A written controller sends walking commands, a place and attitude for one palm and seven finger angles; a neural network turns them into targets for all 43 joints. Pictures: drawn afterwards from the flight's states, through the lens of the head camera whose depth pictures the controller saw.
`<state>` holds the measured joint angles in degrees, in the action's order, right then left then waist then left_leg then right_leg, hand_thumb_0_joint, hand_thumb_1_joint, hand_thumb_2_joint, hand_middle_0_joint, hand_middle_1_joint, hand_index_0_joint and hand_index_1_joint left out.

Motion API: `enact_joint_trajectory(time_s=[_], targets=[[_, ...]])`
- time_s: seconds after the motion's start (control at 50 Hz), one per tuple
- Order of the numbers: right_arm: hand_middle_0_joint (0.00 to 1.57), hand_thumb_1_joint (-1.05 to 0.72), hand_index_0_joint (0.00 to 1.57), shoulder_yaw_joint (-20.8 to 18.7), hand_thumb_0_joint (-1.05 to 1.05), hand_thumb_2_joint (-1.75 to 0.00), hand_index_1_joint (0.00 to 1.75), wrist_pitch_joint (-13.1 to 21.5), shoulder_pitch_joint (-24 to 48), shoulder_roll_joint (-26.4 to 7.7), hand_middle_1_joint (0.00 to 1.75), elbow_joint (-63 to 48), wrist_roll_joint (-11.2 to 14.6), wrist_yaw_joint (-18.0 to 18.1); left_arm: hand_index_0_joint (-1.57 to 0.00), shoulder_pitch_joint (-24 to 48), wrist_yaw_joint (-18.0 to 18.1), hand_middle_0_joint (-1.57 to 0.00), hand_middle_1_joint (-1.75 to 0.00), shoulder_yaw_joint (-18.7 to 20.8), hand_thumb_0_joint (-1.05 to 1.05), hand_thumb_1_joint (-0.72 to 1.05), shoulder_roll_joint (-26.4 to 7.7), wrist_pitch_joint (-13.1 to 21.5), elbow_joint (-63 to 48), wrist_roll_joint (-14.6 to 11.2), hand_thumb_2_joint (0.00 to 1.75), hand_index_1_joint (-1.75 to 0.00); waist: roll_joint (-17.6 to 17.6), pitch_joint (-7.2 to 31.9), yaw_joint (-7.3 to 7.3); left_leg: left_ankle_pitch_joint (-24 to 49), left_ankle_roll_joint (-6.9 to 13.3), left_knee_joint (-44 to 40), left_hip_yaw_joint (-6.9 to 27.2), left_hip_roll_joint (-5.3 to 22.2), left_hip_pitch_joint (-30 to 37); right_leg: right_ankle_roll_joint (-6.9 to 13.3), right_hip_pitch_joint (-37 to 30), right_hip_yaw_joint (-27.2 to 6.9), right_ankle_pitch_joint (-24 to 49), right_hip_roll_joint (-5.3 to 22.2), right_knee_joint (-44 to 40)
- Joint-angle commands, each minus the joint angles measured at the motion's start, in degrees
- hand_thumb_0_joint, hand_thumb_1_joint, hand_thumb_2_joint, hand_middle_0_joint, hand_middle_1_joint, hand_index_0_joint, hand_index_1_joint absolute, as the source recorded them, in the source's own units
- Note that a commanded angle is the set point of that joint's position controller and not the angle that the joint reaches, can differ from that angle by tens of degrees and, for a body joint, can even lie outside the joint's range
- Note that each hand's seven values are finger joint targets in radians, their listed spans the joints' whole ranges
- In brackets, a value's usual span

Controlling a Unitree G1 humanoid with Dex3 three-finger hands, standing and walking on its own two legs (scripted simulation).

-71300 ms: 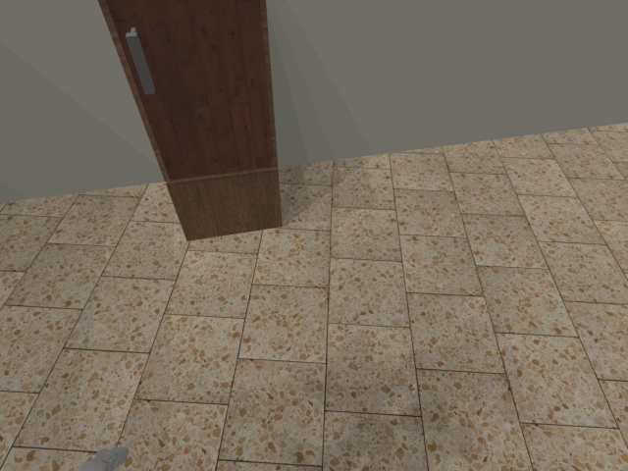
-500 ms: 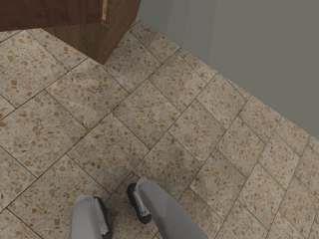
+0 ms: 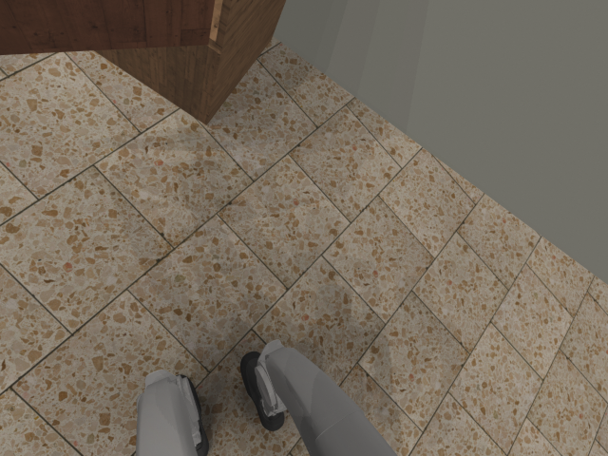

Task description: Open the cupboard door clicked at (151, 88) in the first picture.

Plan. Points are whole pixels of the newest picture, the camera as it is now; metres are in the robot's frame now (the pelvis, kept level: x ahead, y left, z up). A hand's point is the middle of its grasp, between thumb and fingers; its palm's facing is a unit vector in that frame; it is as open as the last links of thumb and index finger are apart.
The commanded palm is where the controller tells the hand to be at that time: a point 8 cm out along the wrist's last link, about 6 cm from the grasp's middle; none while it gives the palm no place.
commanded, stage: slide the fingers in behind the handle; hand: left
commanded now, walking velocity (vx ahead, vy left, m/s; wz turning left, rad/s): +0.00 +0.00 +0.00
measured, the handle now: out of the picture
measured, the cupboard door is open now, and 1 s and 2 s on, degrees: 47 47 47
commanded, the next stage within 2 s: move the hooked fingers beside the handle in 0.28 s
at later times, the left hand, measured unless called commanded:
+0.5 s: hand out of the picture +0.67 +0.21 +0.12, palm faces +0.14 -0.99 -0.01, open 14.5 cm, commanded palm +0.70 +0.16 +0.11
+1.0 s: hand out of the picture +0.68 +0.22 +0.12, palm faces +0.10 -0.99 +0.00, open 14.0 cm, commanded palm +0.71 +0.18 +0.11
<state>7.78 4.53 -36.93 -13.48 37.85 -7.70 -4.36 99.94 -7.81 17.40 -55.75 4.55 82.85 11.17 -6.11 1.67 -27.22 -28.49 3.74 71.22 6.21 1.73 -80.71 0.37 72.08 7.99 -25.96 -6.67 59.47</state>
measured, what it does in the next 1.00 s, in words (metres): stands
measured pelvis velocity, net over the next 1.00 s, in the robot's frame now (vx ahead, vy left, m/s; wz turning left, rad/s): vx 0.01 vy -0.01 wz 0.00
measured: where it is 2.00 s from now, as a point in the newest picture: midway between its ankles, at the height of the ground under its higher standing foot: (230, 417)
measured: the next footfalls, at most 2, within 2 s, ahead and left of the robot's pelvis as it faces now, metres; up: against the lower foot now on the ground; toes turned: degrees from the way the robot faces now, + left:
none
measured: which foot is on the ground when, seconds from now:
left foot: down 0.00-1.00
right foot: down 0.00-1.00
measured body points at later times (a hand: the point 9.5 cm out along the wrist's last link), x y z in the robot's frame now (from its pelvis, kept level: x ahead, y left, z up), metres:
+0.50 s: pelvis +0.00 -0.01 +0.00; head +0.25 +0.04 +0.37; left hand +0.66 +0.26 +0.12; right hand -0.14 -0.21 -0.03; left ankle +0.01 +0.07 -0.63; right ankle +0.01 -0.13 -0.63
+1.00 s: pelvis +0.01 -0.01 +0.01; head +0.26 +0.04 +0.38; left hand +0.66 +0.27 +0.12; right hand -0.14 -0.20 -0.02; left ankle +0.01 +0.07 -0.63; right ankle +0.01 -0.13 -0.63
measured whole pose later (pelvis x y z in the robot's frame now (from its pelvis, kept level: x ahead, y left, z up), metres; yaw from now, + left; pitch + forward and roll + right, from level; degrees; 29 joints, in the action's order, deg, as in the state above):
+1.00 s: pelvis +0.01 -0.01 +0.01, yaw +0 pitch +37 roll -11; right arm 8.1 4.6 -35.5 -15.2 37.4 -6.6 -2.9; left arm 96.4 -11.5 20.5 -58.6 7.5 84.1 10.1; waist -6.7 1.3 -26.2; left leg -28.9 3.4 69.8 5.2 2.5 -78.4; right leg 0.9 70.5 6.8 -26.1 -7.3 58.6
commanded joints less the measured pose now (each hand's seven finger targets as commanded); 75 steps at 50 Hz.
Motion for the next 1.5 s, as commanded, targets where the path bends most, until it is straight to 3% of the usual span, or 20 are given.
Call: enact_joint_trajectory(time_s=[0.0,0.12,0.18,0.36,0.5,0.54,0.64,0.7,0.74,0.82,0.88,0.92,0.96,1.08,1.14,1.2,1.24,1.36,1.44,1.48], targets=[[0.20,-0.90,0.20,-5.4,0.00,-0.90,0.30,-1.1,-20.6,-16.4,0.30,4.2,0.3,0.6,-0.30,28.4,-1.7,-0.30,-1.20,-0.5,0.00,-0.50,2.1,5.1,-13.2,-1.0,0.30,-1.20,-30.6,33.8,-4.01,42.0,-1.8,-4.7,7.9,5.6,53.4,0.0,1.6,-0.6,17.8,0.3,-3.4],[0.20,-0.90,0.20,-5.9,0.00,-0.90,0.30,-0.7,-19.9,-16.3,0.30,4.8,0.4,0.3,-0.30,28.7,-1.3,-0.30,-1.20,-2.0,0.00,-0.50,5.9,5.4,-13.5,-1.6,0.30,-1.20,-30.6,34.2,-4.32,41.2,-1.9,-4.9,8.6,5.8,55.4,-0.2,3.2,-0.7,17.1,0.3,-3.5],[0.20,-0.90,0.20,-5.7,0.00,-0.90,0.30,-0.5,-20.0,-16.6,0.30,4.7,0.4,0.6,-0.30,28.5,-1.7,-0.30,-1.20,-0.8,0.00,-0.50,3.5,5.4,-12.9,-1.8,0.30,-1.20,-29.2,34.2,-4.18,38.1,-1.3,-5.1,7.0,5.2,52.2,0.2,0.5,-1.0,17.0,0.2,-3.8],[0.20,-0.90,0.20,-5.8,0.00,-0.90,0.30,0.0,-19.6,-16.2,0.30,5.1,0.6,0.6,-0.30,28.7,-1.8,-0.30,-1.20,-1.4,0.00,-0.50,5.2,6.2,-14.3,-2.7,0.30,-1.20,-29.1,35.9,-3.86,39.2,-1.2,-4.7,6.4,4.7,53.1,0.1,-0.6,-1.2,18.3,0.0,-4.1],[0.20,-0.90,0.20,-5.1,0.00,-0.90,0.30,0.0,-19.5,-16.4,0.30,4.9,1.0,1.2,-0.30,26.4,-2.6,-0.30,-1.20,-0.1,0.00,-0.50,1.2,6.5,-12.3,-2.7,0.30,-1.20,-27.2,34.2,-3.40,36.5,-0.5,-4.9,4.2,4.3,48.4,0.4,-3.8,-1.4,18.6,-0.1,-4.5],[0.20,-0.90,0.20,-5.1,0.00,-0.90,0.30,0.0,-19.7,-16.4,0.30,4.7,0.9,1.3,-0.30,26.8,-2.7,-0.30,-1.20,0.9,0.00,-0.50,-1.1,7.0,-14.0,-2.6,0.30,-1.20,-27.6,36.1,-3.02,38.1,-0.4,-4.7,3.8,4.1,48.9,0.3,-5.4,-1.7,19.9,-0.2,-4.6],[0.20,-0.90,0.20,-5.2,0.00,-0.90,0.30,-0.3,-19.5,-16.4,0.30,4.5,1.1,1.3,-0.30,25.7,-3.4,-0.30,-1.20,1.0,0.00,-0.50,-0.5,7.2,-13.4,-3.2,0.30,-1.20,-27.3,35.8,-2.80,40.5,-0.6,-4.5,4.1,4.2,50.2,0.1,-5.1,-1.6,20.7,-0.4,-4.9],[0.20,-0.90,0.20,-4.8,0.00,-0.90,0.30,-0.5,-20.0,-16.6,0.30,4.3,1.2,1.7,-0.30,25.6,-4.0,-0.30,-1.20,2.6,0.00,-0.50,-4.4,7.4,-13.2,-3.1,0.30,-1.20,-26.3,36.0,-2.62,39.4,-0.3,-4.7,3.2,3.9,47.5,0.2,-7.9,-1.8,21.8,-0.4,-4.7],[0.20,-0.90,0.20,-4.7,0.00,-0.90,0.30,-0.6,-19.8,-16.5,0.30,4.3,1.4,1.8,-0.30,24.6,-4.2,-0.30,-1.20,2.2,0.00,-0.50,-3.7,7.3,-11.8,-3.0,0.30,-1.20,-25.2,35.3,-2.66,38.5,-0.2,-4.7,2.9,3.8,46.8,0.2,-8.0,-1.7,21.6,-0.4,-5.0],[0.20,-0.90,0.20,-4.6,0.00,-0.90,0.30,-0.8,-19.6,-16.6,0.30,4.1,1.5,1.9,-0.30,24.2,-4.3,-0.30,-1.20,2.0,0.00,-0.50,-3.9,7.4,-11.8,-2.8,0.30,-1.20,-25.7,34.5,-2.82,38.6,-0.2,-4.6,3.2,4.2,47.0,0.1,-6.6,-1.6,20.7,-0.3,-4.9],[0.20,-0.90,0.20,-4.6,0.00,-0.90,0.30,-1.0,-20.3,-16.7,0.30,3.8,1.4,2.0,-0.30,24.9,-4.3,-0.30,-1.20,3.1,0.00,-0.50,-6.7,8.0,-13.0,-2.3,0.30,-1.20,-27.1,36.3,-2.54,41.3,-0.2,-4.6,3.4,4.2,48.0,0.1,-7.5,-2.0,21.9,-0.4,-4.6],[0.20,-0.90,0.20,-4.6,0.00,-0.90,0.30,-1.2,-20.2,-16.7,0.30,3.9,1.4,2.0,-0.30,24.4,-4.5,-0.30,-1.20,2.7,0.00,-0.50,-5.9,7.8,-12.5,-2.5,0.30,-1.20,-26.9,35.6,-2.57,42.1,-0.4,-4.5,3.9,4.4,48.8,-0.1,-6.4,-1.6,21.6,-0.4,-4.7],[0.20,-0.90,0.20,-4.4,0.00,-0.90,0.30,-1.5,-20.3,-16.8,0.30,3.5,1.4,2.1,-0.30,23.8,-4.7,-0.30,-1.20,3.9,0.00,-0.50,-7.9,7.5,-11.7,-2.2,0.30,-1.20,-25.4,35.8,-2.45,40.9,-0.2,-4.3,3.0,4.0,46.9,0.0,-8.4,-1.6,22.5,-0.5,-4.8],[0.20,-0.90,0.20,-4.4,0.00,-0.90,0.30,-2.1,-20.7,-16.8,0.30,3.1,1.3,2.1,-0.30,24.3,-5.0,-0.30,-1.20,4.4,0.00,-0.50,-10.0,7.9,-12.8,-1.4,0.30,-1.20,-28.2,35.5,-2.19,44.2,-0.8,-4.8,4.5,4.7,49.5,-0.1,-6.5,-1.3,21.6,-0.4,-4.6],[0.20,-0.90,0.20,-4.0,0.00,-0.90,0.30,-2.6,-20.6,-17.0,0.30,2.7,1.3,2.3,-0.30,23.1,-4.8,-0.30,-1.20,4.6,0.00,-0.50,-10.7,7.3,-10.5,-0.8,0.30,-1.20,-25.7,33.9,-2.58,41.1,-0.4,-4.6,3.9,4.6,46.9,-0.2,-6.8,-1.0,20.8,-0.4,-4.7],[0.20,-0.90,0.20,-3.9,0.00,-0.90,0.30,-2.8,-20.7,-17.2,0.30,2.4,1.3,2.2,-0.30,23.3,-4.8,-0.30,-1.20,4.2,0.00,-0.50,-10.6,7.0,-9.7,-0.3,0.30,-1.20,-26.9,33.2,-2.80,41.2,-0.6,-4.9,4.5,4.8,47.3,-0.2,-5.3,-0.8,19.9,-0.3,-4.5],[0.20,-0.90,0.20,-3.6,0.00,-0.90,0.30,-3.1,-20.7,-17.4,0.30,2.2,1.3,2.4,-0.30,22.4,-4.8,-0.30,-1.20,5.1,0.00,-0.50,-12.9,6.6,-8.6,0.2,0.30,-1.20,-24.4,32.7,-2.85,39.5,-0.2,-4.6,3.8,4.7,44.9,-0.2,-6.5,-0.7,19.8,-0.4,-4.5],[0.20,-0.90,0.20,-3.3,0.00,-0.90,0.30,-3.6,-20.7,-17.7,0.30,1.6,1.3,2.5,-0.30,23.5,-5.3,-0.30,-1.20,5.3,0.00,-0.50,-16.2,7.2,-10.2,1.3,0.30,-1.20,-26.4,33.8,-2.65,39.4,-0.8,-4.7,5.0,5.1,45.6,-0.3,-5.4,-0.5,18.6,-0.2,-3.7],[0.20,-0.90,0.20,-3.8,0.00,-0.90,0.30,-3.7,-20.4,-17.7,0.30,2.0,1.6,2.5,-0.30,24.3,-6.2,-0.30,-1.20,3.8,0.00,-0.50,-13.2,7.0,-10.7,0.8,0.30,-1.20,-28.9,33.9,-3.15,41.2,-1.9,-5.1,7.3,6.0,50.3,-0.7,-1.3,-0.1,17.4,-0.1,-3.6],[0.20,-0.90,0.20,-3.8,0.00,-0.90,0.30,-3.7,-20.5,-17.9,0.30,2.0,1.5,2.6,-0.30,24.2,-6.7,-0.30,-1.20,4.5,0.00,-0.50,-14.5,6.7,-10.8,0.6,0.30,-1.20,-29.4,34.0,-3.02,41.6,-1.9,-5.4,7.6,6.1,50.5,-0.6,-1.7,-0.1,17.3,-0.1,-3.6]])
